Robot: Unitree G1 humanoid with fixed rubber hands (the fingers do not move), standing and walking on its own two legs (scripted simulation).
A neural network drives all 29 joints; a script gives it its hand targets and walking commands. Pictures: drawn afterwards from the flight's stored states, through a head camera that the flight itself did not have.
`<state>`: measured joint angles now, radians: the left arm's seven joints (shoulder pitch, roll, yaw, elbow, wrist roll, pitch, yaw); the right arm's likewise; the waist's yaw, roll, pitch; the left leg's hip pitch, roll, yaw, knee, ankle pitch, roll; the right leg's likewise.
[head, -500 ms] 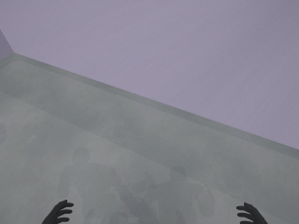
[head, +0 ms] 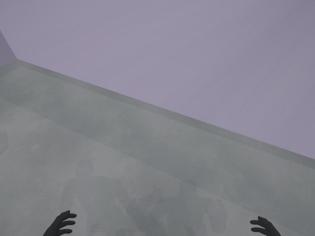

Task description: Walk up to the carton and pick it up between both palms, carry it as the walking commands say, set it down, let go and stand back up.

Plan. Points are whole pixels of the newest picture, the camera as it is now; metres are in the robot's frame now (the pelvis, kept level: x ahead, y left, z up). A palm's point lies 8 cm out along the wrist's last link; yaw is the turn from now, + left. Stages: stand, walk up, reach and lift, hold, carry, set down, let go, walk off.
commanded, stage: stand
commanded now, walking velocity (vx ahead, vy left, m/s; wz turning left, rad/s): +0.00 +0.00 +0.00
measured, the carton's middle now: out of the picture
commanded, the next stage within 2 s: walk up in 0.52 s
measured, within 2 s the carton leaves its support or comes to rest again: neither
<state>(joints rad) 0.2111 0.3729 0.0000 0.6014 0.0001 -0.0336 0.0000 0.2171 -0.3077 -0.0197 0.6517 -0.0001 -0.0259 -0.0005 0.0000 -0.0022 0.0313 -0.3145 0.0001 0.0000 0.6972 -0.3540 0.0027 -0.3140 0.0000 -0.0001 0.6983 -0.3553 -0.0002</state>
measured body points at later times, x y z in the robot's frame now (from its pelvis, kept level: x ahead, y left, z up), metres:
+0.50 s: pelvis -0.01 +0.00 +0.00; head -0.01 +0.00 +0.45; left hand +0.16 +0.29 -0.07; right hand +0.14 -0.27 -0.09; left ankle +0.01 +0.12 -0.72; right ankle +0.01 -0.12 -0.72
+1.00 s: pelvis +0.00 +0.06 +0.00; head -0.01 +0.05 +0.45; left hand +0.07 +0.43 -0.04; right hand +0.18 -0.23 -0.09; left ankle +0.03 +0.19 -0.71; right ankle +0.01 -0.11 -0.72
